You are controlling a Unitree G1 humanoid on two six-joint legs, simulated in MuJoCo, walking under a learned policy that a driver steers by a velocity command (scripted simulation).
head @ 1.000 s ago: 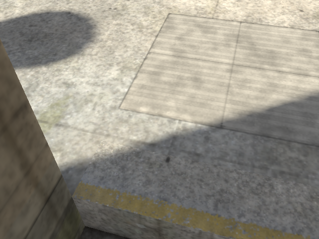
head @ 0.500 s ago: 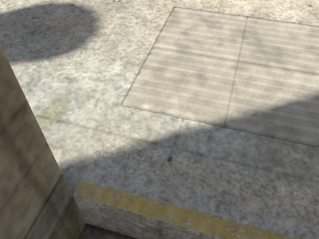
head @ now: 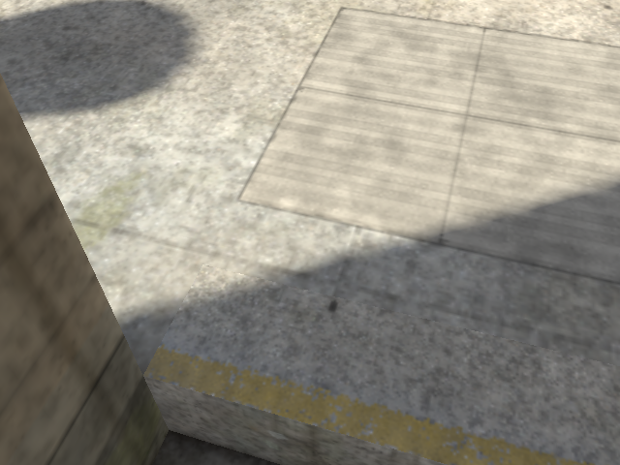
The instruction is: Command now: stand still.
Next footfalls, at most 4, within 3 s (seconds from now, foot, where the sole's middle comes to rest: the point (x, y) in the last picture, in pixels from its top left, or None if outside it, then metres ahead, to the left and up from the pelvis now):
0.72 left None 0.11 0.15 -0.57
0.84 left None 0.07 0.24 -0.79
1.18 right None -0.02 0.12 -0.76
1.42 left None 0.04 0.32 -0.74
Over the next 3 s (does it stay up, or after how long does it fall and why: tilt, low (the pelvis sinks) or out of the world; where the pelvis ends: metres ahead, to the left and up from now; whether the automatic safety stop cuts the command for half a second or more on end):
falls after 1.62 s (tilt)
